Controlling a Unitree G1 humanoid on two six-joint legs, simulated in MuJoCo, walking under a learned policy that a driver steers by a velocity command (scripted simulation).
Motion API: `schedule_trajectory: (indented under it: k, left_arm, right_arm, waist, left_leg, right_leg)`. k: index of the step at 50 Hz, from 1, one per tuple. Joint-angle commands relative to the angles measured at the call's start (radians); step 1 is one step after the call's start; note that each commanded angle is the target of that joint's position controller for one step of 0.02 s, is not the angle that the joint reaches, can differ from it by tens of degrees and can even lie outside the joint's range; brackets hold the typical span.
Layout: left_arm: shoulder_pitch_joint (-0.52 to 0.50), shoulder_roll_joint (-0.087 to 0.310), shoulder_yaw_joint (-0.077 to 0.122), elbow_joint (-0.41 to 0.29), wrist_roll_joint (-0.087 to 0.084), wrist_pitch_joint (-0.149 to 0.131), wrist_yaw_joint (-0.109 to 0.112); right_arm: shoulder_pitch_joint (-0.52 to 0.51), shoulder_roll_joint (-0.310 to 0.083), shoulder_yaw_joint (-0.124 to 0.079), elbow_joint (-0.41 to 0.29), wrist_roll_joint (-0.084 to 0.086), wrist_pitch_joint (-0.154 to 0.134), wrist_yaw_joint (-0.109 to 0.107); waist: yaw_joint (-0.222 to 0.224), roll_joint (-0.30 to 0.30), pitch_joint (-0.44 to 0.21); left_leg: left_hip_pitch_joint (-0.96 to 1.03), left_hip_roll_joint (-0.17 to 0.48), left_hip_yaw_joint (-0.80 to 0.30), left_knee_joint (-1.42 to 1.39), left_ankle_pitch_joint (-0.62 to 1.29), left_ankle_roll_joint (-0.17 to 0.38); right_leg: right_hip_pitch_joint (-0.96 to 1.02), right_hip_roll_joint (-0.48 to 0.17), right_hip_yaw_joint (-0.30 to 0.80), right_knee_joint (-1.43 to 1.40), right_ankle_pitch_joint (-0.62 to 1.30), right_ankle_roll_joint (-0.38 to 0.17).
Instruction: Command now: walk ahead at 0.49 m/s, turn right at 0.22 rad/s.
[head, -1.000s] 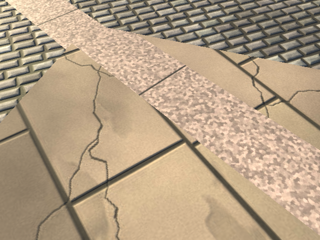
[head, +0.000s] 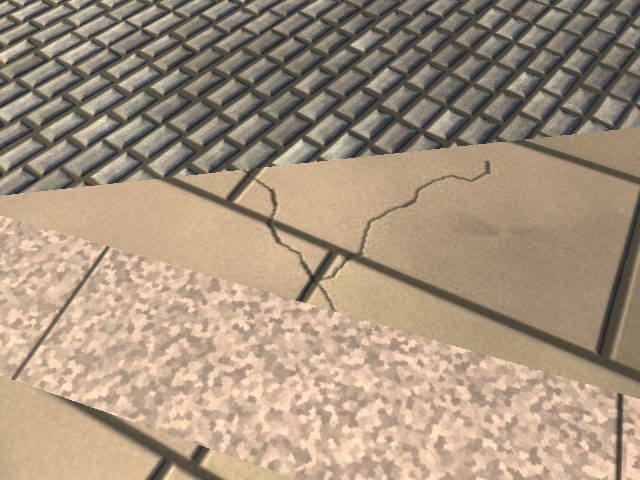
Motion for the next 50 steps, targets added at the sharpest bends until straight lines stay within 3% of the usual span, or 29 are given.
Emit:
schedule_trajectory:
  k: [1,4,6,8,11,13,15,16,17,18,19,20,21,22,24,28,33,36,38,39,40,41,42,43,44,45,47,50]
  left_arm:
    - [0.031,0.042,0.012,-0.068,0.003,-0.011,-0.001]
    - [-0.065,0.027,-0.001,-0.114,0.018,-0.009,-0.002]
    - [-0.152,0.023,-0.008,-0.144,0.025,-0.016,-0.004]
    - [-0.22,0.023,-0.012,-0.16,0.02,-0.023,-0.01]
    - [-0.307,0.039,-0.01,-0.186,0.013,-0.034,-0.02]
    - [-0.311,0.069,0.001,-0.199,0.017,-0.043,-0.025]
    - [-0.211,0.113,0.022,-0.171,0.031,-0.049,-0.02]
    - [-0.113,0.161,0.039,-0.152,0.042,-0.049,-0.01]
    - [0.022,0.249,0.058,-0.147,0.065,-0.04,0.004]
    - [0.024,0.245,0.053,-0.16,0.057,-0.017,-0.001]
    - [-0.006,0.178,0.041,-0.178,0.043,0.0,-0.005]
    - [-0.061,0.131,0.027,-0.186,0.031,0.006,-0.002]
    - [-0.127,0.104,0.017,-0.181,0.024,0.01,-0.002]
    - [-0.177,0.092,0.013,-0.181,0.029,0.01,-0.003]
    - [-0.236,0.107,0.022,-0.172,0.054,0.005,-0.005]
    - [-0.233,0.131,0.033,-0.143,0.045,0.003,0.015]
    - [-0.232,0.186,0.051,-0.126,0.024,0.033,0.023]
    - [-0.218,0.211,0.062,-0.112,0.006,0.049,0.018]
    - [-0.2,0.197,0.061,-0.095,-0.007,0.06,0.02]
    - [-0.146,0.16,0.053,-0.072,0.004,0.066,0.016]
    - [-0.143,0.093,0.033,-0.104,0.052,0.066,0.005]
    - [-0.228,0.112,0.036,-0.149,0.051,0.062,0.013]
    - [-0.276,0.155,0.049,-0.154,0.03,0.064,0.017]
    - [-0.262,0.156,0.054,-0.148,0.017,0.068,0.022]
    - [-0.238,0.154,0.057,-0.125,0.025,0.073,0.033]
    - [-0.226,0.159,0.061,-0.124,0.035,0.076,0.039]
    - [-0.186,0.145,0.059,-0.113,0.03,0.075,0.035]
    - [-0.187,0.107,0.042,-0.106,0.021,0.078,0.029]
  right_arm:
    - [0.03,-0.067,-0.009,-0.026,-0.002,-0.011,0.004]
    - [0.075,-0.123,-0.021,-0.002,0.009,-0.01,-0.003]
    - [0.104,-0.135,-0.022,0.006,0.018,0.001,-0.009]
    - [0.134,-0.147,-0.021,0.014,0.026,0.012,-0.013]
    - [0.202,-0.156,-0.019,0.04,0.03,0.029,-0.018]
    - [0.215,-0.156,-0.018,0.046,0.031,0.045,-0.026]
    - [0.174,-0.158,-0.019,0.026,0.035,0.056,-0.035]
    - [0.157,-0.139,-0.013,0.003,0.028,0.054,-0.038]
    - [0.161,-0.066,0.01,-0.041,0.001,0.048,-0.039]
    - [0.348,-0.003,0.03,-0.026,0.017,0.046,-0.039]
    - [0.344,-0.111,0.001,-0.012,0.033,0.057,-0.041]
    - [0.252,-0.135,-0.014,-0.036,0.041,0.073,-0.046]
    - [0.215,-0.122,-0.019,-0.042,0.034,0.095,-0.053]
    - [0.207,-0.117,-0.027,-0.05,0.024,0.12,-0.06]
    - [0.221,-0.075,-0.027,-0.064,0.021,0.154,-0.063]
    - [0.132,-0.061,-0.03,-0.129,0.013,0.166,-0.055]
    - [0.026,-0.083,-0.035,-0.197,0.015,0.177,-0.022]
    - [-0.001,-0.095,-0.044,-0.23,0.016,0.185,-0.007]
    - [0.039,-0.104,-0.055,-0.221,0.012,0.183,-0.006]
    - [0.083,-0.154,-0.074,-0.214,0.009,0.18,-0.018]
    - [0.116,-0.281,-0.103,-0.231,0.005,0.178,-0.039]
    - [0.108,-0.306,-0.098,-0.26,-0.024,0.159,-0.033]
    - [0.099,-0.263,-0.088,-0.261,-0.028,0.137,-0.023]
    - [0.047,-0.241,-0.081,-0.264,-0.014,0.124,-0.025]
    - [-0.005,-0.205,-0.071,-0.276,0.005,0.122,-0.029]
    - [-0.037,-0.189,-0.063,-0.286,0.015,0.125,-0.034]
    - [-0.045,-0.164,-0.05,-0.296,0.006,0.126,-0.042]
    - [-0.037,-0.131,-0.035,-0.287,0.0,0.121,-0.05]
  waist:
    - [0.019,0.09,-0.054]
    - [0.005,0.077,-0.01]
    - [-0.017,0.074,0.001]
    - [-0.035,0.084,0.013]
    - [-0.062,0.101,0.023]
    - [-0.043,0.128,-0.002]
    - [0.024,0.135,-0.064]
    - [0.067,0.109,-0.136]
    - [0.103,-0.074,-0.288]
    - [0.044,-0.305,-0.458]
    - [0.054,-0.194,-0.432]
    - [0.044,-0.127,-0.308]
    - [0.019,-0.074,-0.222]
    - [-0.009,-0.086,-0.17]
    - [-0.045,-0.11,-0.117]
    - [-0.033,-0.08,-0.113]
    - [-0.002,-0.084,-0.117]
    - [0.002,-0.092,-0.107]
    - [-0.019,-0.066,-0.115]
    - [-0.023,0.02,-0.118]
    - [0.006,0.326,-0.122]
    - [-0.038,0.338,-0.14]
    - [-0.057,0.212,-0.142]
    - [-0.02,0.171,-0.124]
    - [0.002,0.123,-0.129]
    - [0.017,0.138,-0.128]
    - [0.033,0.145,-0.165]
    - [0.019,0.14,-0.172]
  left_leg:
    - [0.175,0.274,-0.316,-0.247,0.035,0.199]
    - [0.144,0.289,-0.252,-0.294,0.106,0.222]
    - [0.132,0.262,-0.216,-0.299,0.116,0.205]
    - [0.109,0.228,-0.174,-0.284,0.125,0.179]
    - [0.133,0.23,-0.178,-0.214,0.219,0.156]
    - [0.19,0.239,-0.211,-0.127,0.288,0.12]
    - [0.189,0.199,-0.214,0.015,0.33,0.069]
    - [0.115,0.138,-0.185,0.162,0.275,0.028]
    - [-0.121,0.037,-0.112,0.485,-0.124,-0.029]
    - [-0.31,-0.009,-0.114,0.744,-0.6,-0.057]
    - [-0.34,0.042,-0.169,0.855,-0.549,-0.069]
    - [-0.399,0.076,-0.13,0.887,-0.488,-0.076]
    - [-0.391,0.109,-0.108,0.866,-0.433,-0.09]
    - [-0.342,0.135,-0.105,0.84,-0.382,-0.098]
    - [-0.23,0.13,-0.068,0.813,-0.296,-0.108]
    - [-0.217,0.15,-0.061,0.63,-0.184,-0.095]
    - [-0.131,0.138,-0.012,0.429,-0.16,-0.064]
    - [-0.088,0.118,0.019,0.294,-0.19,-0.028]
    - [0.039,0.072,0.051,0.118,-0.081,0.015]
    - [0.151,0.095,-0.024,0.024,0.076,0.053]
    - [0.32,0.353,-0.366,-0.003,0.47,0.16]
    - [0.274,0.459,-0.544,-0.051,0.459,0.33]
    - [0.253,0.411,-0.477,-0.069,0.394,0.313]
    - [0.236,0.359,-0.4,-0.061,0.352,0.254]
    - [0.223,0.319,-0.357,-0.054,0.309,0.204]
    - [0.189,0.301,-0.334,-0.052,0.328,0.189]
    - [0.184,0.277,-0.296,-0.05,0.377,0.189]
    - [0.213,0.27,-0.263,-0.054,0.339,0.183]
  right_leg:
    - [-0.184,-0.114,0.014,-0.046,0.054,-0.001]
    - [-0.241,-0.142,-0.02,-0.21,0.124,0.025]
    - [-0.228,-0.134,-0.041,-0.36,0.234,0.034]
    - [-0.166,-0.099,-0.065,-0.501,0.327,0.047]
    - [-0.096,-0.044,-0.08,-0.621,0.391,0.062]
    - [-0.044,-0.021,-0.063,-0.689,0.38,0.047]
    - [0.125,-0.003,-0.071,-0.774,0.427,0.017]
    - [0.3,-0.067,-0.037,-0.783,0.572,-0.016]
    - [0.609,-0.309,0.152,-0.697,0.943,-0.097]
    - [0.779,-0.518,0.39,-0.69,1.034,-0.237]
    - [0.668,-0.468,0.386,-0.748,0.848,-0.229]
    - [0.561,-0.417,0.274,-0.775,0.715,-0.193]
    - [0.429,-0.369,0.19,-0.821,0.628,-0.173]
    - [0.305,-0.343,0.134,-0.866,0.552,-0.165]
    - [0.132,-0.297,0.017,-0.943,0.491,-0.174]
    - [0.15,-0.319,-0.072,-0.967,0.487,-0.189]
    - [0.19,-0.349,-0.123,-0.956,0.376,-0.175]
    - [0.246,-0.366,-0.129,-0.899,0.343,-0.138]
    - [0.224,-0.323,-0.179,-0.793,0.276,-0.067]
    - [0.145,-0.264,-0.235,-0.663,0.19,0.004]
    - [-0.132,-0.125,-0.336,-0.319,-0.178,0.108]
    - [-0.291,-0.022,-0.169,-0.109,-0.339,0.133]
    - [-0.305,-0.035,-0.081,-0.023,-0.28,0.117]
    - [-0.315,-0.047,-0.055,-0.025,-0.185,0.102]
    - [-0.304,-0.058,-0.04,-0.047,-0.119,0.101]
    - [-0.274,-0.054,-0.038,-0.051,-0.072,0.105]
    - [-0.216,-0.037,-0.045,-0.049,-0.007,0.113]
    - [-0.17,-0.051,-0.044,-0.206,0.039,0.124]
